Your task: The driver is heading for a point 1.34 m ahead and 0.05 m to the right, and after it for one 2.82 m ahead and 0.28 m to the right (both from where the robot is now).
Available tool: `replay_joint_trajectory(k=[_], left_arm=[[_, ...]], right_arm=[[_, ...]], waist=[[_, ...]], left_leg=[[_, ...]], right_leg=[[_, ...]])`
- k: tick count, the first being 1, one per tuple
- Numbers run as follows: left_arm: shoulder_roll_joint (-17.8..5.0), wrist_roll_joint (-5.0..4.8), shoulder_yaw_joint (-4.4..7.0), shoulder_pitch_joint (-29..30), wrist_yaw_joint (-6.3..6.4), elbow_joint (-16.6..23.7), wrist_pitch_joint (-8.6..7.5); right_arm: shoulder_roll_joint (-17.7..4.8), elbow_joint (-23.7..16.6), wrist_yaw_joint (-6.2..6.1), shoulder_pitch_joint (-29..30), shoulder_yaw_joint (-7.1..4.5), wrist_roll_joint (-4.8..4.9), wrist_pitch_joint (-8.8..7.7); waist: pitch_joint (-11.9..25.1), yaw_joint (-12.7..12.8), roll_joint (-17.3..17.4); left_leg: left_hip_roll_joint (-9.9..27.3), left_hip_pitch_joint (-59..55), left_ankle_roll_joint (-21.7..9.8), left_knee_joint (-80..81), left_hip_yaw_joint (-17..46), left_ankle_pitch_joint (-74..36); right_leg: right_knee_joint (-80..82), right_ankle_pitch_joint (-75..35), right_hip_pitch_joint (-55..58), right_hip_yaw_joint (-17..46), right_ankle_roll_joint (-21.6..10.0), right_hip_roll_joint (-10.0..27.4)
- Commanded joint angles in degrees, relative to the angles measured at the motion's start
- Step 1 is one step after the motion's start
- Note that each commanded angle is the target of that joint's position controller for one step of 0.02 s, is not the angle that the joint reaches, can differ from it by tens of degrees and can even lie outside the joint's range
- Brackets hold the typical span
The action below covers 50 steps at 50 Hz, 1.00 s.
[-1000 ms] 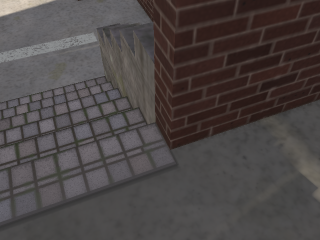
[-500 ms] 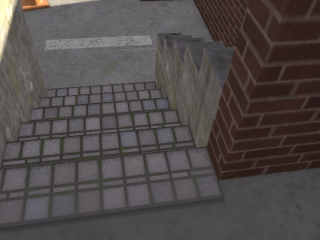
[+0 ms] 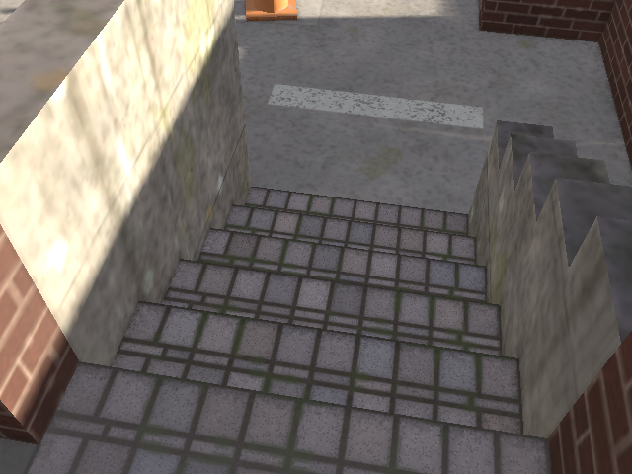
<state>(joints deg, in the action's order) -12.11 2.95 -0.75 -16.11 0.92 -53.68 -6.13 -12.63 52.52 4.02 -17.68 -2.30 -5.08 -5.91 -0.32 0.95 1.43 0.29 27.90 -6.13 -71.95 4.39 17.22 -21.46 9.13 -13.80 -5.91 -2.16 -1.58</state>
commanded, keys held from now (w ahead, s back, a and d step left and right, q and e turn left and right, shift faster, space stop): w+q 0.24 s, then w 0.06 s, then no key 0.18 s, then e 0.40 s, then w+e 0.12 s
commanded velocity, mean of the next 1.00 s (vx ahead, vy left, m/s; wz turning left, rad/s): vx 0.27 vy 0.00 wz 0.09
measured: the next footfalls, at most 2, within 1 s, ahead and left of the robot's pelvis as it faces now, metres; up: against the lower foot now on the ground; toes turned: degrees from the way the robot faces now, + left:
left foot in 0.34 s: +0.31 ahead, +0.19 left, +0.00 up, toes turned +14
right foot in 0.80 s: +0.40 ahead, -0.01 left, +0.00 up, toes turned +3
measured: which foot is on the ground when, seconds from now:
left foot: up 0.00-0.32, down 0.34-0.80, up 0.82-1.00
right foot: down 0.00-0.34, up 0.36-0.78, down 0.80-1.00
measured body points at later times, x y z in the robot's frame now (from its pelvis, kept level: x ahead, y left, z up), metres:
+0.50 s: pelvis +0.24 +0.08 +0.00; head +0.27 +0.10 +0.44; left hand +0.23 +0.35 -0.15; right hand +0.38 -0.15 -0.13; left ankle +0.27 +0.18 -0.74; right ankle +0.20 -0.07 -0.66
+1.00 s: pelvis +0.31 +0.07 +0.00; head +0.34 +0.05 +0.45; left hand +0.39 +0.34 -0.11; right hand +0.43 -0.20 -0.13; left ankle +0.28 +0.20 -0.66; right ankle +0.36 -0.02 -0.74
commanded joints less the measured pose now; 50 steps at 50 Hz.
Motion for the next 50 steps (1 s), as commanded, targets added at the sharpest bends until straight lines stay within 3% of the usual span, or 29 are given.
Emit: replay_joint_trajectory(k=[1, 4, 6, 12, 15, 17, 18, 19, 20, 22, 24, 25, 28, 31, 32, 33, 34, 36, 37, 38, 39, 40, 41, 42, 44, 46, 47, 48, 50], left_arm=[[0.47, -0.4, -0.75, 2.64, 1.84, 1.95, -1.97], [-2.6, 1.34, 0.14, -3.09, 2.04, -1.29, -2.91], [-3.86, 1.16, 0.45, -6.34, 1.38, -3.05, -3.04], [-7.59, 0.98, 1.98, -8.13, -0.36, -3.03, -2.59], [-8.73, 0.88, 2.58, -9.99, -1.0, -3.95, -0.58], [-10.08, 0.39, 3.19, -10.33, -1.47, -3.07, -0.24], [-9.46, -3.53, 3.77, -10.74, -0.26, -2.18, 1.01], [-3.73, -4.61, 2.41, -13.66, -0.77, -0.77, 0.99], [-6.96, -4.0, 3.7, -9.83, -0.9, -0.89, 1.37], [-2.47, -3.97, 2.23, -3.08, -1.31, 1.69, 1.2], [-2.93, -1.76, 2.75, -5.22, -1.07, 0.52, 2.79], [-2.12, 1.42, 2.5, -6.79, -1.88, 1.35, 1.48], [-1.33, -0.37, 2.2, -8.82, -2.72, -0.82, 2.71], [-2.86, -0.61, 2.18, -4.13, -4.06, 1.25, 4.55], [-3.74, -0.78, 2.28, -2.64, -3.67, 2.25, 4.51], [-4.48, -1.6, 3.04, 1.5, -1.55, 3.99, 4.8], [-4.41, -1.86, 3.07, 2.66, -0.69, 4.78, 4.64], [-4.15, -1.58, 3.25, 3.16, -0.38, 5.64, 4.39], [-4.85, -1.59, 2.74, 2.74, -0.77, 7.12, 2.52], [-3.61, -0.8, 3.35, 3.11, -0.5, 6.37, 3.52], [-3.91, -0.69, 3.39, 0.09, -0.69, 6.15, 3.16], [-8.01, -0.34, 4.55, -2.3, -0.51, 5.75, 2.65], [-16.07, -1.43, 6.86, -3.1, -0.55, 6.12, 3.11], [-16.06, -2.55, 7.2, -8.52, -0.7, 5.17, 4.2], [-11.13, -2.41, 6.26, -3.7, 0.01, 6.14, 5.73], [-8.31, -2.21, 5.81, 0.81, -0.14, 8.27, 6.58], [-5.69, 0.03, 5.12, 1.93, -0.88, 10.54, 2.12], [-5.69, -0.61, 5.16, 3.04, -0.45, 10.15, 0.01], [-7.87, -1.16, 5.34, 2.47, 0.06, 10.39, -1.7]], right_arm=[[0.44, -4.08, 0.04, 2.28, 0.76, 0.49, 0.64], [1.57, -5.48, 1.49, 7.17, 1.83, 2.07, 0.86], [1.98, -7.03, 1.33, 10.62, 2.29, 2.59, 1.33], [-1.75, -9.42, 1.54, 14.84, 1.33, 1.54, 2.53], [-3.24, -9.93, 0.84, 15.32, 0.15, 1.99, 1.99], [-8.92, -7.69, -0.73, 7.41, -2.63, 3.15, 0.17], [-10.04, -3.84, -2.41, -6.82, -2.83, 0.66, 1.19], [-13.92, -2.27, -3.43, -12.84, -4.06, 2.9, 1.93], [-13.79, -0.86, -3.93, -14.81, -4.08, 4.89, 2.43], [-8.79, -1.92, -4.73, -4.09, -2.8, 4.68, 2.97], [-4.21, -2.86, -4.87, 0.93, -1.16, 4.73, 2.95], [-7.47, -2.01, -2.75, -1.16, -2.83, 1.88, 1.06], [-6.23, -4.32, -1.4, 7.78, -2.9, 1.38, -2.15], [-6.28, -5.03, -1.49, 10.6, -2.23, 3.04, -2.43], [-7.87, -4.28, -1.86, 8.77, -2.79, 3.05, -2.34], [-7.49, -1.56, -3.75, 2.14, -2.64, 5.38, 0.24], [-7.38, -0.91, -4.79, 0.18, -2.49, 5.33, 1.67], [-7.97, -1.02, -6.28, -0.12, -2.72, 4.89, 3.64], [-13.2, -2.25, -5.35, 1.51, -4.56, 0.87, 1.3], [-9.28, -1.02, -6.92, 1.5, -3.5, 4.9, 3.55], [-7.62, -1.03, -7.53, 1.56, -3.15, 5.52, 4.75], [-5.86, -2.0, -7.84, 0.21, -2.87, 5.31, 5.39], [-3.29, -5.12, -8.11, 1.84, -2.31, 5.95, 6.16], [-4.44, -5.6, -8.1, 4.37, -2.34, 5.08, 7.3], [-4.66, -5.91, -7.72, 6.41, -2.43, 5.67, 7.87], [-6.17, -6.26, -6.5, 6.58, -2.79, 4.09, 7.49], [-6.83, -5.08, -6.27, -1.82, -3.2, -1.5, 4.61], [-6.92, -4.1, -6.05, -2.06, -3.65, -1.62, 3.58], [-5.2, -5.75, -5.43, 2.16, -2.97, 0.66, 3.18]], waist=[[0.39, -1.77, -3.7], [-1.25, 0.37, -3.36], [-2.01, 1.18, -3.49], [-3.41, 1.48, -5.06], [-3.69, 0.13, -5.43], [2.94, -2.8, -4.05], [7.73, -8.18, 1.16], [18.27, -8.04, 14.08], [19.32, -8.11, 4.51], [9.03, -4.13, 4.39], [4.56, -0.13, 3.7], [7.44, 1.35, 4.71], [3.63, 4.24, -1.82], [2.15, 3.56, 0.73], [1.64, 1.98, 1.59], [4.66, -1.12, 4.62], [4.93, -2.22, 5.59], [4.44, -3.11, 6.18], [-1.51, -2.45, -0.23], [2.24, -1.98, 5.34], [3.62, -0.33, 2.63], [5.17, -0.91, -4.97], [3.36, 0.01, -17.71], [6.28, 3.0, -13.18], [2.78, 0.52, -6.38], [4.32, -1.23, -7.82], [5.8, -2.62, -13.69], [1.75, -3.14, -11.75], [1.34, -1.6, -5.85]], left_leg=[[8.54, 7.8, 0.94, 4.95, 1.68, -2.32], [9.65, 8.94, 2.87, 17.94, -2.55, -8.9], [9.08, 7.57, 3.48, 23.74, -4.19, -12.83], [5.73, 8.06, 1.0, 31.9, -4.31, -14.46], [1.18, 1.21, -0.65, 38.34, -6.97, -11.69], [-3.06, -20.43, -4.18, 40.66, -8.51, -22.23], [7.32, -38.19, -7.34, 33.29, 2.11, -40.1], [21.77, -49.53, -16.27, 40.7, 23.28, -62.41], [20.16, -46.86, -15.21, 41.76, 20.6, -71.55], [16.35, -33.56, -10.01, 47.63, 10.99, -57.66], [13.27, -20.65, -7.14, 51.57, 6.31, -54.37], [16.12, -15.34, -12.28, 56.05, 5.07, -50.05], [13.05, -5.13, -11.19, 61.02, 0.37, -36.22], [12.76, -5.32, -8.57, 60.24, -2.12, -27.21], [14.53, -8.54, -9.24, 59.72, -1.44, -26.05], [11.33, -15.3, -5.43, 54.89, -5.29, -36.38], [11.08, -19.02, -4.61, 52.32, -6.4, -40.59], [12.71, -22.06, -3.87, 48.95, -5.62, -37.04], [22.81, -20.98, -10.9, 55.5, 2.9, -24.25], [15.22, -20.76, -4.3, 46.26, -3.33, -27.5], [11.52, -21.13, -0.62, 41.33, -6.88, -24.61], [7.37, -15.26, 2.93, 31.1, -9.99, -12.28], [-3.16, 0.08, 6.84, 20.21, -13.6, 12.77], [-2.68, 3.66, 6.72, 10.56, -6.35, 21.43], [0.11, 5.32, 6.86, 5.84, -2.44, 12.97], [1.04, 4.37, 6.58, 9.87, -2.22, 6.83], [1.98, -1.12, 6.71, 6.71, 0.57, 5.76], [1.39, -0.3, 6.65, 7.21, -0.36, 4.42], [1.27, 0.85, 7.65, 15.77, -1.91, 2.19]], right_leg=[[17.47, -10.52, 5.7, 11.44, -11.64, 16.89], [18.57, -17.71, 5.98, 2.07, -11.68, 15.44], [18.48, -24.0, 6.1, -0.84, -11.63, 16.02], [12.79, -29.69, 17.22, -5.32, -9.83, 17.93], [6.91, -35.67, 19.58, -6.19, -9.0, 19.03], [-7.73, -41.91, 11.0, -9.82, -5.05, 13.81], [-31.31, -21.82, -6.94, -11.75, -0.08, 9.71], [-53.23, 27.09, -21.01, -7.62, 3.45, 1.39], [-56.59, 26.32, -22.31, 2.74, 3.4, 3.02], [-48.04, 20.3, -23.3, 5.79, 2.58, 6.61], [-41.98, 15.6, -14.62, 6.05, 2.54, 7.23], [-43.15, 18.7, -10.2, 7.83, 3.5, 10.74], [-35.82, 6.93, -5.3, 6.34, 4.52, 10.25], [-25.0, 1.28, -3.47, 6.56, 5.27, 10.22], [-23.24, 1.24, -5.58, 6.47, 5.42, 10.0], [-21.3, 1.41, -7.13, 1.66, 2.66, 4.79], [-19.95, 2.87, -8.75, 1.35, 1.58, 3.76], [-17.13, 7.24, -9.98, 0.93, 0.05, 2.99], [-13.44, 2.52, -13.52, 7.22, 1.35, 8.14], [-11.49, 9.95, -7.51, 2.33, -0.59, 4.31], [-4.22, -1.61, -4.6, 2.76, -1.42, 3.13], [-1.75, -15.89, 1.57, 12.25, -3.27, 9.78], [0.18, -35.98, 7.6, 29.48, -12.51, 21.84], [2.19, -36.54, 10.06, 33.29, -17.46, 24.43], [1.74, -29.79, 6.11, 25.33, -14.89, 18.24], [4.62, -10.14, 4.86, 23.06, -11.8, 13.18], [12.54, 8.93, -1.26, 27.24, -13.31, 14.87], [14.24, 17.32, -3.12, 28.64, -12.33, 14.55], [14.17, 16.32, -0.43, 26.41, -10.84, 12.57]])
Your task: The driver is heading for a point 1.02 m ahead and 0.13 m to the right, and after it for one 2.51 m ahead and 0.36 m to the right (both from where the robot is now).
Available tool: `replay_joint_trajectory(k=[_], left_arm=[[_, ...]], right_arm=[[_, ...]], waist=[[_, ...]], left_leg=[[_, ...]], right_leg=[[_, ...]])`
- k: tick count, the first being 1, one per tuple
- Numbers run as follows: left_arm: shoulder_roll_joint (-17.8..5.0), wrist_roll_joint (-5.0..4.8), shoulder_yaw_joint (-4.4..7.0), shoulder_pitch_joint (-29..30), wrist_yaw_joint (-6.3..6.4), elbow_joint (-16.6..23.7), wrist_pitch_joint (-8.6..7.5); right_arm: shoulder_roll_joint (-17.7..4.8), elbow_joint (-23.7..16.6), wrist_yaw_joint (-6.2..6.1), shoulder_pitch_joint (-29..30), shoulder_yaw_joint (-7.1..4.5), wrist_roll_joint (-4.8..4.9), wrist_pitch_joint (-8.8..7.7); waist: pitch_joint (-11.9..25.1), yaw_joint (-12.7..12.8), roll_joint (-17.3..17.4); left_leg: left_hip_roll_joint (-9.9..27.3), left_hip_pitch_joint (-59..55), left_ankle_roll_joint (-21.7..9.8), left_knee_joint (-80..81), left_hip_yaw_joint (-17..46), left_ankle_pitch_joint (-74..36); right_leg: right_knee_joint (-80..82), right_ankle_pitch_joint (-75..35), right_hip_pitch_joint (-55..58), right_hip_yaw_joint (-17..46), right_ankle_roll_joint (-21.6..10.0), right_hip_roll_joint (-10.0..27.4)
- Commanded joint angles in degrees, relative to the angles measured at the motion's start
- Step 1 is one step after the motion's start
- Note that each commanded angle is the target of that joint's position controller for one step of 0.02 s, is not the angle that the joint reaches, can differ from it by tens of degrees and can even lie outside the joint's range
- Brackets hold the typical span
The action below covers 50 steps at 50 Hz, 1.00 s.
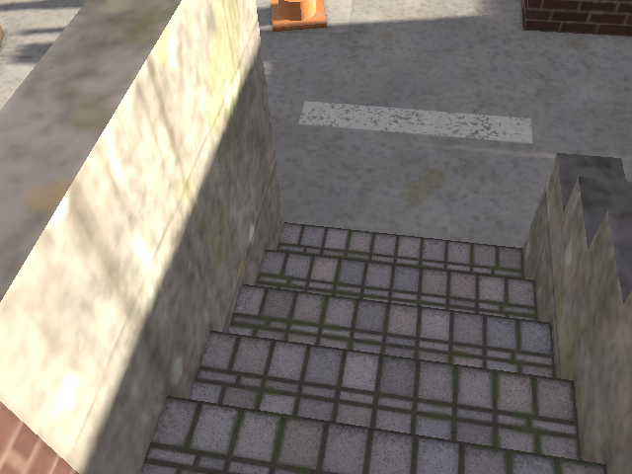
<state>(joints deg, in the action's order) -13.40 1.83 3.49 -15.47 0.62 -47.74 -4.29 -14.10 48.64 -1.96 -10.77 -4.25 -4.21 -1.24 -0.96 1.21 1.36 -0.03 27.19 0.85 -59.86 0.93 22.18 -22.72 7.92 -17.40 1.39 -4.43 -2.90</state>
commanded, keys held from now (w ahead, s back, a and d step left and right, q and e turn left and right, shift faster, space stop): w+e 0.56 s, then w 0.32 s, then w+q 0.12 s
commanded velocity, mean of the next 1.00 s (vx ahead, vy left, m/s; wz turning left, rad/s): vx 0.43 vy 0.00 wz -0.41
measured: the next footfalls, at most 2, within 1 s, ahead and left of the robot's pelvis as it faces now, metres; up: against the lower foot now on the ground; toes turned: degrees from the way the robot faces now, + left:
left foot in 0.22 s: +0.05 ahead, +0.15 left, +0.00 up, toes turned -7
right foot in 0.62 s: +0.23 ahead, -0.14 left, +0.00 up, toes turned -24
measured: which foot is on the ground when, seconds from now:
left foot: up 0.00-0.20, down 0.22-0.64, up 0.66-1.00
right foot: down 0.00-0.22, up 0.24-0.60, down 0.62-1.00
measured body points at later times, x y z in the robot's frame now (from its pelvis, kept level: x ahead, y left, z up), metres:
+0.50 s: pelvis +0.11 +0.03 +0.00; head +0.12 +0.03 +0.45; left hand +0.35 +0.18 -0.11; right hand +0.05 -0.20 -0.14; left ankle +0.01 +0.16 -0.74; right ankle +0.19 -0.14 -0.69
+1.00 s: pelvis +0.31 -0.08 -0.04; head +0.31 -0.07 +0.41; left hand +0.35 +0.16 -0.19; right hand +0.34 -0.34 -0.16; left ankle +0.51 +0.01 -0.74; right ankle +0.19 -0.13 -0.74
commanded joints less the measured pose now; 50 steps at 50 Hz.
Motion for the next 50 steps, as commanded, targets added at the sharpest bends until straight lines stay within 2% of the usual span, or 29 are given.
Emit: replay_joint_trajectory(k=[1, 5, 8, 10, 11, 12, 13, 14, 15, 17, 20, 23, 26, 27, 28, 29, 31, 32, 33, 34, 35, 37, 40, 41, 42, 45, 46, 48, 50], left_arm=[[-7.31, -0.5, 1.28, 0.51, 0.24, 4.25, -3.67], [-10.0, -1.42, 2.57, 1.27, -1.59, 6.92, -3.03], [-10.17, -1.46, 3.0, 2.58, -2.27, 8.22, -1.32], [-7.99, -0.32, 2.33, 3.48, -2.68, 8.15, 0.01], [-3.52, 0.38, 0.83, 2.95, -2.66, 8.54, -0.05], [3.61, 2.2, -1.46, 6.97, -3.15, 12.83, -0.99], [1.66, 2.93, -1.46, 8.64, -3.23, 10.37, -1.1], [-2.6, 2.02, -0.22, 6.72, -2.31, 8.36, -0.92], [-5.34, 1.37, 0.83, 4.19, -1.91, 6.64, -0.67], [-4.11, 2.58, 0.44, 5.42, -2.91, 6.52, -0.79], [-0.71, 0.79, -0.85, 11.76, -6.66, 8.25, -1.46], [0.36, 1.46, -1.55, 14.39, -7.75, 9.45, -1.31], [-1.7, 1.59, -0.84, 14.12, -7.31, 10.2, -1.25], [-1.07, 2.11, -1.11, 10.04, -6.81, 9.53, -1.27], [-2.75, 1.82, -0.44, 5.96, -6.25, 8.82, -1.52], [-4.28, 1.39, 0.16, 9.02, -5.88, 9.5, -1.7], [-5.06, -0.12, 0.8, 0.78, -4.78, 7.3, -2.29], [-7.84, 0.11, 2.46, -8.21, -3.22, 4.31, -2.98], [-11.61, 1.3, 3.21, -19.23, -1.95, 0.77, -2.85], [-15.57, -2.07, 4.78, -22.78, -1.61, -0.16, 0.61], [-14.63, -3.1, 4.29, -18.45, -0.86, 0.36, 1.79], [-8.33, -2.8, 2.23, -8.95, -0.42, 1.35, 2.72], [-6.86, -1.48, 0.93, -5.37, -0.25, 1.18, 2.07], [2.56, 2.99, -2.17, -8.12, -3.06, -1.1, -2.64], [2.07, 3.87, -2.12, -8.43, -3.06, -2.07, -3.77], [0.04, 3.78, -2.71, -8.48, -1.1, -2.1, -5.22], [-10.55, -4.59, 0.76, -8.01, -0.06, -3.09, -3.63], [-8.5, -4.31, -0.09, -10.95, 0.98, -4.09, -1.72], [-6.33, -2.51, -0.45, -13.26, 2.12, -5.33, -0.41]], right_arm=[[-2.59, -2.85, 0.69, -2.69, -0.53, 0.34, -1.32], [-2.71, -3.28, 0.64, -4.54, 0.07, 0.3, -1.54], [-2.87, -1.7, 0.64, -8.18, 0.83, 1.32, -3.7], [-3.56, -1.22, 0.6, -10.1, 1.22, 1.8, -5.8], [-5.89, 0.03, 0.11, -16.42, 0.89, 1.32, -6.9], [-10.5, 0.37, -0.33, -19.19, 0.24, 0.27, -7.95], [-9.67, 0.27, 0.18, -12.36, 0.65, -0.74, -7.48], [-6.72, -2.69, 0.51, -6.1, 0.97, 1.8, -7.21], [-3.42, -4.63, 0.24, -2.44, 2.18, 2.65, -7.39], [-1.41, -4.34, -1.21, -5.26, 3.72, 1.6, -7.61], [-5.36, -2.67, -1.58, -10.28, 3.56, 0.31, -7.83], [-6.35, 1.02, 0.0, -16.63, 3.77, -0.16, -7.26], [-7.75, 2.21, 0.9, -16.05, 3.35, 0.27, -7.15], [-8.01, 2.81, 0.92, -15.53, 3.5, -1.83, -7.15], [-9.03, 1.53, 0.73, -11.07, 2.86, -1.57, -7.2], [-10.03, 1.57, 0.66, -11.59, 2.26, 0.54, -7.03], [-11.67, 4.23, 1.57, -14.7, 2.13, -0.55, -5.81], [-10.19, 4.91, 2.78, -16.78, 2.46, -2.45, -5.76], [0.44, 5.05, 4.1, -24.91, 5.45, -4.23, -6.17], [-7.73, 2.11, 2.56, -17.75, 1.08, 7.11, -5.05], [-7.91, -0.88, 2.14, -10.23, 1.12, 6.9, -4.62], [-6.92, -0.87, 1.63, -8.61, 0.62, 5.41, -3.64], [-5.35, 0.47, 1.73, -12.23, -0.03, 2.68, 1.4], [6.12, -3.64, 3.51, -3.18, 5.12, -3.39, -1.03], [7.3, -2.58, 4.1, -7.76, 5.89, -4.31, -1.77], [-1.65, -3.08, 4.43, -5.27, 4.45, -3.01, -2.74], [-7.89, -5.76, 3.71, -1.45, 0.69, 3.6, -2.01], [-4.28, -3.36, 4.14, -3.0, 0.98, 3.78, -0.6], [-0.25, -4.35, 4.66, 1.57, 1.74, 3.52, 1.4]], waist=[[2.77, -0.89, -5.34], [2.53, 0.06, -7.53], [2.49, -1.04, -3.97], [2.82, -2.52, -3.92], [4.93, -5.12, -0.22], [0.06, -5.87, 8.87], [-7.43, -3.7, 1.45], [-3.68, -2.68, 1.77], [-0.92, -2.06, 5.11], [-2.46, -2.64, 4.91], [-2.05, -5.48, 2.24], [-2.5, -6.46, 4.19], [-2.37, -5.01, 4.17], [-0.96, -2.2, 5.76], [0.37, 0.22, 3.56], [0.74, -1.51, 2.58], [1.45, 1.5, 2.36], [5.55, 4.03, 0.34], [19.29, 3.26, -14.47], [18.98, 8.02, -9.15], [11.65, 6.52, -3.27], [1.37, 1.64, -0.82], [-1.49, -2.17, -3.61], [-3.0, -0.48, -4.74], [-1.84, -1.14, -3.59], [2.33, 0.91, -1.8], [2.25, -2.43, -4.36], [2.99, -0.75, -2.22], [-3.05, 1.45, -5.66]], left_leg=[[1.84, 1.08, 1.43, 8.71, 1.26, -2.48], [0.63, -8.86, 1.99, 23.46, -1.29, 3.23], [-0.79, -14.56, 0.45, 38.49, -2.61, -5.49], [1.86, -25.55, -2.64, 41.92, -1.65, -9.58], [10.14, -34.18, -8.95, 43.41, 7.25, -6.35], [27.25, -40.78, -25.3, 50.44, 33.55, -3.37], [30.8, -37.77, -23.43, 55.47, 33.1, 2.69], [24.73, -36.54, -18.27, 54.87, 23.96, 5.97], [19.76, -34.61, -14.76, 55.26, 17.05, 4.33], [16.08, -30.88, -11.92, 55.38, 7.86, -7.16], [12.63, -24.93, -11.77, 54.32, -4.15, -25.52], [13.08, -23.61, -12.4, 51.58, -7.99, -37.88], [15.63, -27.52, -12.57, 48.5, -8.61, -44.28], [19.16, -30.17, -12.92, 45.23, -7.21, -51.77], [18.69, -32.49, -11.6, 42.12, -9.51, -57.5], [16.24, -32.15, -11.2, 40.39, -11.64, -59.53], [14.9, -25.35, -10.66, 28.19, -13.42, -65.17], [12.46, -13.42, -8.34, 14.53, -13.2, -55.2], [3.5, 7.41, -0.59, -9.64, -11.76, 2.0], [-2.39, 18.03, 1.35, -26.4, -4.65, 14.97], [2.04, 21.41, 1.47, -25.07, 0.91, 7.8], [6.13, 10.71, 0.56, -11.61, 2.89, 2.77], [4.78, -1.62, -0.36, -1.62, 0.3, 3.7], [9.26, 6.45, -2.63, -4.33, 4.63, -7.45], [8.68, 7.45, -4.1, -4.24, 5.24, -16.46], [7.88, 12.82, -2.96, 10.04, 3.29, -39.53], [4.06, 2.05, -2.75, 18.13, -0.03, -43.77], [1.16, -7.82, -2.71, 18.52, -1.05, -50.71], [-0.57, -7.14, -2.31, 20.02, -1.0, -46.65]], right_leg=[[14.93, 16.69, 5.4, 18.8, -8.6, 13.59], [13.31, 17.66, 4.27, 20.0, -10.57, 12.31], [8.49, 20.61, 4.51, 23.79, -11.95, 11.71], [2.51, 21.49, -3.76, 24.47, -9.77, 8.03], [-6.77, 23.27, -12.14, 23.29, -5.96, 4.27], [-18.23, 23.43, -33.61, 12.78, 1.04, -4.66], [-25.67, 17.42, -41.5, 14.49, 1.24, 3.6], [-30.56, 13.62, -38.05, 9.04, 2.16, 3.99], [-34.16, 9.96, -34.44, 6.1, 2.63, 3.33], [-36.23, 1.67, -31.7, 3.11, 2.32, 4.44], [-28.45, -9.1, -25.62, -2.11, 2.79, 5.72], [-26.24, -6.1, -21.71, -5.34, 2.04, 5.55], [-21.4, -2.04, -20.75, -4.64, -0.49, 5.1], [-28.91, -3.48, -21.19, -1.03, -1.57, 6.53], [-26.98, 0.1, -21.42, -0.12, -2.45, 6.26], [-20.22, 9.49, -17.44, -6.35, -2.09, 2.53], [-12.31, -0.71, 1.33, -9.71, -3.39, -2.11], [-13.98, -5.65, 18.49, -5.8, -6.56, -2.33], [-15.26, -24.24, 45.88, 15.67, -22.49, 12.34], [-5.64, -38.79, 43.89, 37.56, -24.89, 24.37], [-3.9, -40.86, 37.29, 29.35, -23.03, 22.7], [0.75, -27.14, 13.91, 20.24, -16.85, 20.17], [6.24, -18.64, -1.16, 13.21, -14.21, 16.95], [7.42, 0.95, -5.99, 11.53, -14.07, 16.37], [3.61, 4.73, -7.27, 11.7, -13.33, 14.28], [-4.04, 4.27, -4.66, 5.89, -10.13, 8.52], [-2.77, 3.02, -7.46, 8.42, -8.63, 9.84], [-9.1, 11.49, -11.8, 4.23, -5.46, 9.47], [-12.39, 16.12, -13.4, 2.93, -4.16, 10.07]])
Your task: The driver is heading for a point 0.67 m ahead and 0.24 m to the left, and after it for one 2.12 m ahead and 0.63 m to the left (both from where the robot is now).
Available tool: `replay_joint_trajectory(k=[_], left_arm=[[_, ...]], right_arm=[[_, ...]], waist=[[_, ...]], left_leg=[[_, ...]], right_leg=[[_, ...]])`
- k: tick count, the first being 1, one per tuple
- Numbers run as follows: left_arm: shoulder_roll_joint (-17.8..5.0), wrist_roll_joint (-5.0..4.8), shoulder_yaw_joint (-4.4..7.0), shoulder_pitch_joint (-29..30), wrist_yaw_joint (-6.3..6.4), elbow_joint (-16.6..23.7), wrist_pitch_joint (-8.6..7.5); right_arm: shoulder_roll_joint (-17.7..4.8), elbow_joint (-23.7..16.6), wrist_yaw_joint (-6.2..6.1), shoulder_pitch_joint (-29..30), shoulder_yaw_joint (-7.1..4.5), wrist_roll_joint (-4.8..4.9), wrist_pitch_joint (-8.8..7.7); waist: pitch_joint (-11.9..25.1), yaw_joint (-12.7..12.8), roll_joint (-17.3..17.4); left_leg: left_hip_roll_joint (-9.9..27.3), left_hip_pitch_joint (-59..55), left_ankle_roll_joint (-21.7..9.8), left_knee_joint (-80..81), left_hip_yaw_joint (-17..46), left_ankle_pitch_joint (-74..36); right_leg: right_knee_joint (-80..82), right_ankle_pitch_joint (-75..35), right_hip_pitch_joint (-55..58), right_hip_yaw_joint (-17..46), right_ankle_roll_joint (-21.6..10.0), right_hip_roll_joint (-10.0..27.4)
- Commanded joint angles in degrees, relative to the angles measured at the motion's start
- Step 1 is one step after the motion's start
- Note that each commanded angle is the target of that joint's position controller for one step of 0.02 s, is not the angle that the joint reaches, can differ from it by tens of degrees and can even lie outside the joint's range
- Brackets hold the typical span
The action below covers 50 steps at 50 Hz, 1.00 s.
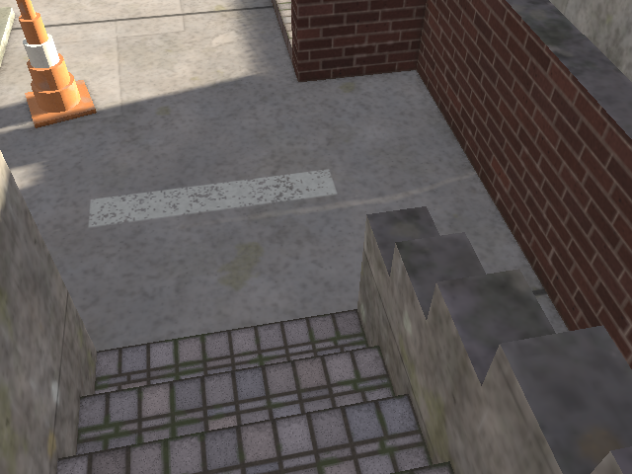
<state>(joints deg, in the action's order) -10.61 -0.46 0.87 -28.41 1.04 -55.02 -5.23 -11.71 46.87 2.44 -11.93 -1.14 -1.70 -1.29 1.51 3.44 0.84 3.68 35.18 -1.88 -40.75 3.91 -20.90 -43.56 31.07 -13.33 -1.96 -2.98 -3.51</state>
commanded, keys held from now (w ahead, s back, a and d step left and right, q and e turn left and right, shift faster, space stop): w+q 1.00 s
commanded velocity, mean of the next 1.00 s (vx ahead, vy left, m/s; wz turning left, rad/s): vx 0.50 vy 0.00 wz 0.49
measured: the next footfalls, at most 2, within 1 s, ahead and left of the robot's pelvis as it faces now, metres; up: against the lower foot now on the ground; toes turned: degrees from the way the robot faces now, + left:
left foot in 0.16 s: +0.18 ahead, +0.14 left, -0.17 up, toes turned +9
right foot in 0.60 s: +0.49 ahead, +0.00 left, -0.33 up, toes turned +18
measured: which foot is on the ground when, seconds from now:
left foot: up 0.00-0.14, down 0.16-0.62, up 0.64-1.00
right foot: down 0.00-0.18, up 0.20-0.58, down 0.60-1.00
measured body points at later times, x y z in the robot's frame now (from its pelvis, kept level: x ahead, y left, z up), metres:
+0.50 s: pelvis +0.26 +0.07 -0.20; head +0.27 +0.07 +0.25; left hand +0.38 +0.30 -0.32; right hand +0.24 -0.14 -0.35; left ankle +0.14 +0.14 -0.87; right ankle +0.49 -0.04 -0.89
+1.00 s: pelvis +0.51 +0.10 -0.35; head +0.52 +0.12 +0.10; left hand +0.31 +0.19 -0.50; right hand +0.75 -0.01 -0.47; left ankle +0.61 +0.36 -1.00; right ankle +0.45 -0.01 -1.03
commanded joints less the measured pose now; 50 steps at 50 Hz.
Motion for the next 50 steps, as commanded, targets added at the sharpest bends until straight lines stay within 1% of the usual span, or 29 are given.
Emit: replay_joint_trajectory(k=[1, 2, 6, 8, 9, 10, 11, 12, 14, 15, 17, 18, 19, 21, 24, 28, 30, 31, 32, 34, 35, 37, 39, 41, 43, 44, 45, 47, 50], left_arm=[[-8.72, 0.77, 2.35, -0.99, 2.07, 1.64, 1.0], [-0.47, 7.6, -2.05, -5.04, -1.05, 0.76, -1.63], [-6.56, 4.75, -1.49, -3.78, -2.44, -0.18, -0.81], [-12.99, 6.54, -0.22, -1.71, -4.99, -0.36, 0.79], [-7.21, 7.74, -1.13, -9.73, -7.33, -2.19, 0.75], [-2.2, 6.24, -2.74, -8.27, -8.85, 1.42, 0.37], [-4.86, 4.21, -2.43, 3.6, -8.38, 7.05, -0.64], [-7.13, 2.9, -2.13, 8.22, -7.04, 12.65, -1.62], [-5.45, 5.45, -2.97, 9.69, -3.14, 10.67, -0.95], [-4.29, 7.07, -3.32, 9.33, -2.99, 8.58, 0.3], [-2.37, 7.25, -3.52, 10.2, -4.28, 7.37, 2.5], [-0.63, 7.27, -4.42, 6.88, -5.87, 6.09, 2.55], [-1.44, 7.53, -4.39, 8.21, -6.41, 6.31, 2.01], [-5.3, 8.34, -4.08, 18.34, -4.86, 8.61, 0.55], [-4.63, 6.9, -4.15, 21.44, -4.54, 12.74, 2.49], [-6.77, 6.62, -3.46, 21.49, -3.9, 13.26, 1.99], [-13.29, 4.38, 0.34, -0.59, -3.34, 6.22, 0.13], [-17.48, 5.65, 2.45, -11.89, -4.52, 2.43, -0.2], [-19.17, 6.33, 2.73, -11.0, -6.31, 4.5, 0.5], [-15.55, 7.19, 2.79, -2.93, -6.26, 5.59, 1.43], [-7.81, 6.4, 0.56, 1.17, -6.2, 5.7, 1.13], [2.93, 6.72, -2.74, 8.7, -3.89, 5.89, -0.94], [0.56, 4.72, -2.62, 10.49, -1.63, 5.27, -3.73], [-5.49, 5.7, -1.81, 2.22, -1.64, 0.29, -3.96], [-8.81, 7.38, -1.07, 2.16, -1.87, -0.21, -4.22], [-5.13, 7.77, -2.19, 0.45, -1.13, -2.2, -4.34], [-3.57, 5.97, -2.66, -4.51, 0.16, -3.07, -4.03], [-2.13, 6.67, -3.4, -15.21, 0.55, -7.62, -3.31], [-0.51, 6.97, -5.14, -8.9, -1.11, -4.25, -3.09]], right_arm=[[-2.36, -3.34, 0.31, 5.45, -1.47, 0.83, 1.92], [-1.85, -4.54, 0.56, 4.71, 0.63, -6.45, -0.22], [-4.6, -1.13, 0.15, 0.17, -0.1, -3.51, -1.54], [-9.21, 6.28, -0.34, -20.75, -2.6, -1.91, -3.1], [-14.05, 9.86, 0.17, -37.16, -4.41, -3.37, -2.31], [-18.19, 9.62, 1.11, -37.34, -5.18, -3.14, -2.78], [-17.11, 9.93, 1.21, -36.37, -5.91, -4.92, -2.94], [-15.62, 7.11, 1.4, -24.54, -4.88, -3.75, -3.73], [1.91, 5.4, 1.37, -9.76, 1.67, -5.48, -5.09], [2.39, 3.65, 1.06, -2.71, 2.95, -5.87, -5.47], [-3.41, 4.91, 0.42, -5.56, 1.81, -2.29, -6.49], [-6.53, 5.51, 0.26, -7.85, 1.41, -3.81, -7.03], [-5.87, 7.68, -0.71, -13.42, 1.41, -4.29, -8.06], [-2.24, 7.78, -3.19, -20.19, 2.57, -1.59, -8.81], [-7.28, 5.47, -0.43, -16.77, 2.17, -4.42, -6.25], [-8.44, 4.09, 0.19, -18.66, 1.26, -1.61, -4.72], [-9.76, 1.64, 2.5, -14.17, 1.5, -3.2, -3.9], [-1.22, 4.52, 5.22, -27.45, 2.54, -2.35, -4.46], [-0.69, 3.85, 5.28, -32.76, 2.62, -0.37, -4.92], [-5.04, -3.38, 3.02, -16.34, 1.95, -0.14, -4.44], [-3.46, -2.24, 1.95, -14.63, 2.96, -0.68, -3.54], [-1.11, -0.38, 2.36, -15.02, 3.32, -2.64, -1.94], [-2.87, 1.39, 4.68, -12.81, 2.17, -4.38, -1.57], [-3.6, 1.72, 6.13, -8.65, 0.84, -3.56, -1.57], [-4.0, 1.7, 5.97, -9.78, 0.36, -3.34, -2.77], [-4.37, 0.33, 4.9, -4.41, 1.09, -4.02, -2.98], [-3.94, 0.11, 4.04, -1.72, 1.08, -4.32, -3.52], [-2.73, -1.78, 3.22, 3.85, 1.36, -3.51, -3.05], [-3.56, -1.89, 5.31, 7.09, 1.12, -4.8, -2.11]], waist=[[-8.68, 0.8, -6.4], [-16.22, 0.54, -9.39], [-11.13, -0.37, 0.08], [-4.51, -9.63, 7.49], [9.04, -12.42, 18.37], [17.04, -11.21, 13.95], [6.85, -15.03, 3.38], [1.11, -11.95, 2.61], [-8.57, -2.61, -6.13], [-10.83, 0.56, -1.21], [-5.59, -1.62, 1.26], [-3.8, -0.2, 1.09], [-3.64, -3.06, -1.44], [-1.97, -9.33, -3.05], [-3.06, -5.83, 1.02], [-7.54, -7.51, 1.26], [-0.29, 1.69, -1.7], [13.58, -0.31, -14.6], [19.16, -0.68, -14.52], [5.42, 2.15, -3.12], [1.4, -0.97, 3.31], [-7.02, -7.77, 2.87], [-7.23, -5.44, -1.03], [-3.73, -3.79, -5.33], [-1.14, -6.21, -1.92], [-2.95, -3.31, -0.91], [-3.26, -0.19, -1.58], [-5.37, 3.12, -4.03], [-5.67, 0.44, -1.63]], left_leg=[[-4.16, -12.24, 0.25, 2.58, -2.84, -0.28], [3.48, -4.9, -1.23, 10.68, -0.29, 2.95], [2.88, -15.9, -0.49, 18.53, -4.15, 7.33], [-3.81, -38.91, -2.01, 25.17, -12.97, 4.54], [4.29, -64.49, -15.89, 5.3, -4.01, -27.29], [12.75, -75.14, -24.75, 2.71, 13.87, -33.32], [15.35, -71.78, -22.29, 6.08, 17.2, -20.87], [20.7, -62.02, -22.69, 11.66, 28.8, 15.85], [14.83, -25.39, -16.93, 19.99, 19.54, 30.87], [11.12, -8.57, -18.25, 23.33, 17.39, 29.85], [0.99, 6.64, -16.9, 20.57, 7.16, 37.32], [-0.89, 13.3, -15.66, 15.33, 5.99, 33.15], [-0.19, 3.14, -16.12, 9.65, 9.52, 28.66], [-1.97, -12.7, -13.67, -1.65, 11.4, 34.53], [-3.65, 11.86, -13.38, -2.13, 12.79, 47.38], [-0.71, -13.29, -14.46, -14.11, 27.52, 37.69], [-5.68, -8.96, -8.89, -37.7, 20.69, 28.7], [-11.69, 11.64, -4.19, -62.41, 10.2, 48.39], [-13.84, 31.8, -2.33, -85.33, 3.83, 68.64], [-4.64, 48.25, 0.78, -81.78, 4.37, 53.56], [-0.26, 42.66, -0.3, -73.54, 6.77, 42.81], [7.35, 26.03, -2.46, -48.4, 6.23, 23.39], [5.75, 13.75, -2.59, -28.15, 0.77, 11.5], [4.27, 11.7, -2.0, -29.37, -1.65, 11.06], [3.3, 12.0, -2.64, -29.76, 0.13, 10.19], [6.46, 24.68, -2.4, -23.05, 6.87, 4.09], [6.18, 34.64, -2.06, -12.99, 6.99, -0.56], [5.18, 42.8, -1.33, -12.18, 5.9, 1.63], [2.11, 6.43, -3.09, -4.58, -5.47, -15.05]], right_leg=[[5.99, -7.02, -15.04, 7.2, -5.78, 11.82], [4.49, -0.84, -12.33, 9.61, -7.69, 13.34], [-7.66, -12.14, -6.11, 13.88, -9.47, 16.6], [-33.64, -25.4, -9.22, 3.37, -6.43, 8.8], [-68.65, -2.17, -26.43, -1.19, 0.02, 0.26], [-81.68, 13.84, -43.2, 3.77, 3.26, -2.61], [-81.9, 11.46, -59.35, 5.34, 3.94, -0.23], [-72.26, 1.51, -69.18, 11.35, 4.74, 3.73], [-43.71, -23.78, -55.77, 15.23, -0.05, 14.48], [-33.88, -30.43, -44.25, 13.62, -0.9, 16.23], [-20.07, -40.04, -23.02, 4.09, 0.68, 11.66], [-25.28, -44.59, -13.91, 2.02, 1.61, 10.07], [-20.09, -51.44, -23.98, 7.41, 2.31, 11.69], [2.38, -63.84, -34.33, 8.31, 3.83, 11.15], [3.7, -58.68, -5.56, 0.76, 3.42, 6.57], [24.37, -40.83, -13.77, 5.19, 1.93, 6.16], [28.12, -50.36, 14.1, 1.98, -2.82, 8.45], [4.99, -78.27, 43.75, 8.5, -13.56, 18.56], [-0.2, -88.73, 54.09, 20.42, -22.71, 29.4], [13.99, -42.84, 33.14, 31.2, -21.87, 34.86], [17.79, -28.32, 19.73, 25.37, -17.85, 30.18], [23.65, -28.99, -7.31, 13.55, -12.53, 21.17], [24.78, -27.59, -19.33, 2.82, -11.82, 14.34], [23.35, -31.63, -16.66, 4.59, -12.5, 16.82], [17.58, -40.99, -11.58, 3.7, -10.48, 18.89], [15.36, -35.6, 0.57, 6.53, -10.52, 21.0], [12.84, -32.14, 12.87, 6.82, -9.03, 20.98], [9.89, -33.2, 20.98, 11.01, -9.74, 22.42], [9.12, -23.01, -9.16, -2.98, -5.98, 15.53]])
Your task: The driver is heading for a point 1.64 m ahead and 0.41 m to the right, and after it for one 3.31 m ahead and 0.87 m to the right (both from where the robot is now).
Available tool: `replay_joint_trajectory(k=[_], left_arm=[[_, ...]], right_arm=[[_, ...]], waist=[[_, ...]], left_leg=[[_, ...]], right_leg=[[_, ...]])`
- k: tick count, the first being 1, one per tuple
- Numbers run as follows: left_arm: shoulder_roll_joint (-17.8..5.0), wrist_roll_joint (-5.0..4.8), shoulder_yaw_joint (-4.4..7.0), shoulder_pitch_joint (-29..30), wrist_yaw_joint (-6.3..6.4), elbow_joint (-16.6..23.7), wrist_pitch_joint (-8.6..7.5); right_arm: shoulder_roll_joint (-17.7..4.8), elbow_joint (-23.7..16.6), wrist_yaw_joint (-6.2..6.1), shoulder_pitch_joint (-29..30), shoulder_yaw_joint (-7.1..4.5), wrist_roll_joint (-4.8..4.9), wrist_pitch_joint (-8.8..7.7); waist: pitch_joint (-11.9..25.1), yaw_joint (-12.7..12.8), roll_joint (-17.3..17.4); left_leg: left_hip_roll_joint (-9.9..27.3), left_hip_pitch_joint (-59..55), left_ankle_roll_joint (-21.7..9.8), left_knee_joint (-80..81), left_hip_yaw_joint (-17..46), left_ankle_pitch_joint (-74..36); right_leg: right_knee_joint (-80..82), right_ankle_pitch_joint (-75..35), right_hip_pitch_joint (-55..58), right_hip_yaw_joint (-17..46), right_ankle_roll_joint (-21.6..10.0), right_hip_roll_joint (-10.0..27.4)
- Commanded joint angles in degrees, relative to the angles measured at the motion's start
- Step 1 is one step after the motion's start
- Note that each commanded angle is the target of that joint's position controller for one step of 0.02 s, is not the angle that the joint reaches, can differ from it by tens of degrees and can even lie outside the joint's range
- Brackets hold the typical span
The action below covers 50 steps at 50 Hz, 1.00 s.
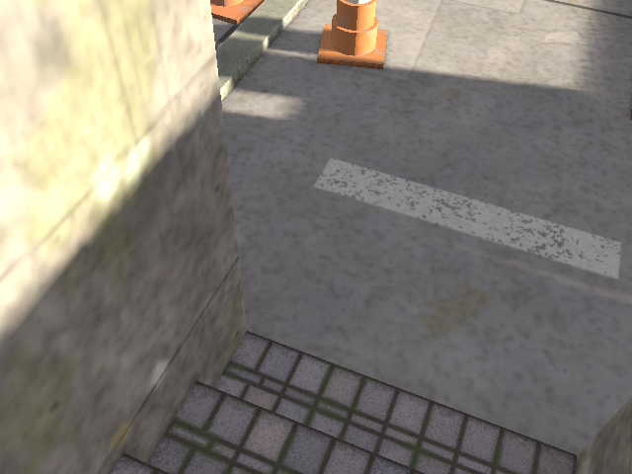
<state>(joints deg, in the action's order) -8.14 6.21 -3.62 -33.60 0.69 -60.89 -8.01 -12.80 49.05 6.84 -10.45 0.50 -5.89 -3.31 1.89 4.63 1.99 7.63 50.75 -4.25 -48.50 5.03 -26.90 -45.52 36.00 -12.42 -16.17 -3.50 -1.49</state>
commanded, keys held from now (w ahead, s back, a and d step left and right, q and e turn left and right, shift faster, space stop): w+q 0.16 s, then w+e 0.84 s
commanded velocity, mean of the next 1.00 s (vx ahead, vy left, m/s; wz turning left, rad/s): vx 0.50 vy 0.00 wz -0.13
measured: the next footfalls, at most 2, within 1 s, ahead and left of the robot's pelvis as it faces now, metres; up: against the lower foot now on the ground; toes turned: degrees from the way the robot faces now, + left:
left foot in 0.22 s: +0.27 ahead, +0.15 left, -0.17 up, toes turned +14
right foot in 0.68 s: +0.56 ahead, -0.11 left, -0.33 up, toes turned -6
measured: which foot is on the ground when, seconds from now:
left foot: up 0.00-0.20, down 0.22-0.68, up 0.70-1.00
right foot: down 0.00-0.22, up 0.24-0.66, down 0.68-1.00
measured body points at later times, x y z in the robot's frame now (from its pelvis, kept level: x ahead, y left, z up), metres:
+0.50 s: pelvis +0.32 +0.04 -0.15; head +0.33 +0.04 +0.30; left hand +0.40 +0.30 -0.28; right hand +0.28 -0.18 -0.30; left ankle +0.23 +0.14 -0.85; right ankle +0.49 -0.10 -0.83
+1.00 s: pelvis +0.61 -0.02 -0.34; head +0.61 -0.03 +0.11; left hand +0.55 +0.18 -0.48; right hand +0.77 -0.25 -0.44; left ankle +0.80 +0.11 -0.99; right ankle +0.52 -0.10 -1.02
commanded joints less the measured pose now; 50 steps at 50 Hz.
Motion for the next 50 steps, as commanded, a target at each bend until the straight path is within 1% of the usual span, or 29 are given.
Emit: replay_joint_trajectory(k=[1, 4, 7, 9, 10, 11, 12, 13, 14, 15, 16, 17, 18, 20, 22, 24, 27, 31, 34, 35, 36, 37, 38, 39, 41, 43, 46, 48, 50], left_arm=[[-4.72, 0.03, -0.29, -1.12, -1.44, 1.88, -0.55], [-11.24, -2.77, 1.72, -1.31, -0.95, 0.27, -0.75], [-9.99, -3.17, 2.79, -6.34, 0.68, -2.52, 1.77], [-10.3, 0.25, 3.02, -5.41, -0.72, -4.22, 2.32], [-12.66, 0.24, 3.91, -1.0, -2.58, -2.68, 2.28], [-13.83, -0.35, 4.76, -4.18, -3.97, -3.02, 2.3], [-8.82, -1.41, 4.21, -7.48, -6.58, -2.91, 2.71], [-10.02, -3.56, 4.48, 1.65, -8.0, 2.88, 1.91], [-10.62, -6.01, 4.61, 14.01, -7.55, 8.65, 0.26], [-8.62, -5.88, 3.57, 18.78, -6.45, 11.91, -0.68], [-9.54, -8.06, 5.59, 13.94, -1.15, 7.79, 3.04], [-10.83, -5.87, 5.77, 13.49, 0.39, 7.44, 4.85], [-6.68, -0.67, 4.38, 12.85, -2.68, 8.56, 1.72], [-2.46, -0.38, 4.21, 5.6, -4.9, 4.27, 2.37], [-2.08, 0.63, 3.32, 3.84, -6.51, 3.95, 1.46], [-7.1, -1.6, 4.24, 13.67, -5.06, 7.35, 1.91], [-9.23, -1.43, 5.24, 24.92, -4.63, 12.27, 2.87], [-8.52, 0.3, 5.64, 26.92, -3.88, 12.53, 4.18], [-16.5, -1.36, 10.26, 3.51, -2.39, 1.69, 2.45], [-24.08, -1.86, 12.26, -11.94, -2.99, -3.54, 2.43], [-24.22, -2.57, 12.18, -19.03, -2.88, -4.7, 1.12], [-21.75, -2.03, 11.66, -19.0, -2.47, -4.99, -0.08], [-21.04, -4.13, 11.21, -11.78, -3.12, -2.95, 0.03], [-15.63, -4.51, 9.19, -5.36, -4.53, -2.36, 0.6], [-4.22, -0.57, 3.97, 9.45, -5.2, 0.6, 1.95], [-2.26, -3.01, 2.83, 20.16, -3.56, 6.63, -0.04], [-11.37, -0.2, 3.35, 13.78, -3.44, 5.83, -0.75], [-7.87, -1.47, 2.05, 1.79, -1.7, 2.57, -1.01], [-4.5, -1.87, 1.44, -6.09, 0.07, 1.2, -0.47]], right_arm=[[-2.74, -4.96, 1.06, 5.55, -0.64, -0.89, 0.28], [-5.19, -7.68, 1.03, 10.92, -0.86, -0.43, 0.87], [-2.04, -7.86, 0.24, 13.84, 0.77, -0.64, 0.3], [-5.06, -5.25, -1.03, 5.33, -0.67, -0.41, -0.14], [-10.22, -2.1, -1.71, -6.26, -3.34, 0.39, -1.56], [-13.18, 0.43, -1.66, -18.22, -5.57, -0.93, -2.3], [-14.44, 5.89, -1.56, -32.85, -6.36, -2.09, -0.1], [-12.42, 7.22, -2.19, -39.88, -6.53, -2.39, 0.52], [-12.37, 7.76, -2.8, -38.97, -6.67, -1.52, -0.13], [-8.6, 6.08, -3.26, -30.12, -5.47, -0.35, -0.48], [-11.86, 5.47, -6.82, -22.22, -7.06, 5.22, 1.27], [-6.19, 2.44, -7.68, -14.98, -4.5, 6.98, 0.65], [6.25, 0.64, -4.8, -8.61, 0.62, -0.36, -2.49], [-2.45, 0.87, -3.6, -11.06, -1.94, -0.4, -4.06], [0.38, 0.96, -4.12, -8.87, -1.21, -1.75, -5.14], [0.65, 4.5, -5.15, -14.04, -0.17, -1.75, -5.45], [-1.03, 6.18, -4.65, -19.67, 0.27, -2.5, -3.56], [-5.55, 6.96, -5.41, -20.66, -1.12, -0.21, -2.94], [-13.55, 10.2, -2.7, -18.43, -4.17, -0.26, -0.04], [-3.24, 10.33, -0.22, -29.63, -2.3, -0.32, -0.1], [-1.26, 4.69, 2.04, -21.24, -1.23, 0.97, -1.13], [-4.49, -1.33, 1.8, -5.78, -2.07, 2.99, -2.52], [-5.29, -5.84, 0.13, -0.01, -2.45, 4.66, -3.44], [-5.57, -4.77, -2.16, -0.38, -3.04, 4.51, -3.69], [0.66, -0.79, -5.12, -6.87, -0.25, 1.03, -2.8], [1.2, 1.3, -4.82, -7.55, 0.47, -1.0, -1.75], [-0.59, 2.1, -2.84, -9.65, 1.11, 0.3, -1.85], [-3.34, -0.85, -2.32, 2.28, 1.56, -1.42, -2.37], [-2.67, -4.15, -3.02, 15.31, 2.78, -0.32, -2.07]], waist=[[-8.7, -1.72, -4.54], [-14.18, 1.28, -2.15], [-14.14, 5.88, -2.5], [-10.83, 2.61, -3.67], [-6.28, -3.02, -0.16], [1.11, -8.24, 8.38], [21.2, -10.57, 12.31], [24.97, -16.37, 5.52], [11.47, -18.64, 3.08], [5.97, -15.14, -4.9], [-1.59, -10.78, 2.41], [-8.28, -6.43, -8.11], [-10.91, -1.24, -9.01], [-6.9, 0.75, 0.24], [-5.26, 1.42, -2.39], [-4.37, -2.25, 1.68], [-7.39, -5.32, 1.26], [-11.31, -5.26, 2.79], [-5.7, 4.8, -7.47], [13.65, 4.25, -22.41], [19.14, 8.4, -19.82], [11.29, 12.36, -11.58], [5.66, 9.7, -11.45], [-0.42, 4.85, -4.16], [-10.08, -6.65, 1.63], [-8.25, -7.47, -0.08], [-3.4, -8.77, -3.32], [-2.56, -0.21, -3.99], [-4.24, 6.46, -1.94]], left_leg=[[-2.51, -16.55, -0.42, 1.5, -7.62, -5.88], [-0.22, -7.01, 0.68, 14.03, -4.96, 10.38], [-1.42, -7.29, 1.12, 27.8, -7.9, 16.31], [-2.23, -26.84, -1.39, 25.99, -7.63, 14.77], [-4.61, -43.81, -3.77, 29.55, -10.94, 8.14], [-3.46, -71.32, -8.36, 22.2, -11.38, -7.12], [8.04, -99.09, -19.1, 5.62, 1.37, -32.01], [14.05, -104.17, -20.5, 4.34, 8.63, -32.14], [16.29, -94.34, -18.89, 10.43, 9.94, -18.01], [16.7, -79.42, -15.53, 16.18, 9.17, 3.43], [19.06, -64.92, -17.03, 22.19, 13.69, 4.98], [18.12, -46.14, -12.24, 26.08, 7.01, 6.69], [14.14, -23.58, -11.43, 30.28, -1.49, 16.34], [8.04, -14.95, -13.71, 28.6, -5.86, 18.33], [7.23, -16.28, -9.47, 21.97, -7.88, 27.99], [7.72, -27.25, -6.22, 14.94, -8.18, 37.66], [9.73, -26.37, -4.66, 9.93, -8.13, 40.95], [11.48, -28.32, -0.22, 2.3, -7.55, 42.81], [2.45, -27.21, 4.73, -32.92, -15.64, 33.53], [-6.8, -9.38, 8.18, -64.17, -15.21, 71.85], [-9.03, 7.35, 8.03, -74.13, -8.66, 76.7], [-7.94, 19.33, 7.53, -72.83, -7.22, 75.93], [-5.75, 27.0, 6.97, -70.88, -2.74, 72.84], [-2.88, 25.86, 5.0, -63.98, 0.81, 65.38], [4.69, 11.26, 0.11, -45.31, 7.82, 44.61], [2.76, -10.21, 0.17, -17.89, -0.02, 23.88], [-3.09, -26.89, 3.83, -25.46, -7.75, 19.69], [-1.51, -1.38, 5.98, -10.25, 0.56, 10.36], [-0.72, 8.26, 6.76, 10.75, 2.27, 3.24]], right_leg=[[11.82, -26.25, -16.18, 10.34, -4.58, 13.87], [6.93, -26.41, 2.36, 14.27, -4.1, 17.25], [3.16, -39.94, 16.34, 16.74, -6.02, 18.59], [-5.04, -46.14, 8.4, 16.57, -5.9, 19.19], [-16.71, -45.79, 3.04, 12.04, -3.86, 14.67], [-36.33, -29.23, -15.88, 6.99, 0.63, 8.88], [-63.6, 10.96, -28.82, 8.72, 4.22, 3.61], [-68.76, 13.12, -38.66, 14.92, 5.02, 4.9], [-68.79, 14.73, -52.59, 15.03, 5.86, 6.75], [-54.68, 6.25, -51.19, 18.91, 3.48, 11.36], [-51.26, 3.6, -48.19, 18.74, 2.79, 6.82], [-34.39, -9.28, -36.09, 24.45, 2.44, 9.47], [-17.54, -29.77, -25.45, 24.06, 0.18, 15.79], [-18.12, -35.58, -13.1, 17.25, -0.37, 8.66], [-11.44, -52.61, -15.91, 23.09, -0.55, 10.65], [2.97, -68.22, -20.16, 25.34, 1.36, 12.0], [4.57, -60.39, -16.61, 19.7, 1.9, 9.1], [7.23, -51.37, -11.45, 13.42, -0.34, 5.75], [27.92, -60.6, 17.97, 6.95, -1.76, 2.32], [7.11, -97.52, 50.03, 20.99, -16.42, 11.3], [6.32, -104.76, 61.51, 32.38, -20.36, 16.24], [9.05, -91.87, 56.52, 35.67, -19.58, 18.22], [13.51, -62.48, 46.22, 46.28, -20.81, 23.02], [16.07, -45.13, 29.31, 49.83, -20.45, 23.69], [21.36, -27.28, -9.45, 44.63, -17.72, 21.78], [25.3, -17.44, -32.07, 31.49, -16.23, 10.28], [13.19, -27.6, -41.36, 28.62, -14.77, 4.71], [0.35, -20.05, -12.38, 36.87, -13.87, 5.72], [-7.11, -10.35, 0.73, 42.1, -12.2, 5.17]])
Keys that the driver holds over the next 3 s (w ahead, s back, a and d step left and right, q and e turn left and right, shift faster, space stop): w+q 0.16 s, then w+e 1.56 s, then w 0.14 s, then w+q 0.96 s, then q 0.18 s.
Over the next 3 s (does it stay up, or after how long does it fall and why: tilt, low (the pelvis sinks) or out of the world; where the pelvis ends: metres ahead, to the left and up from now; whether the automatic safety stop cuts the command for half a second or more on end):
stays up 1.68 -0.46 -0.63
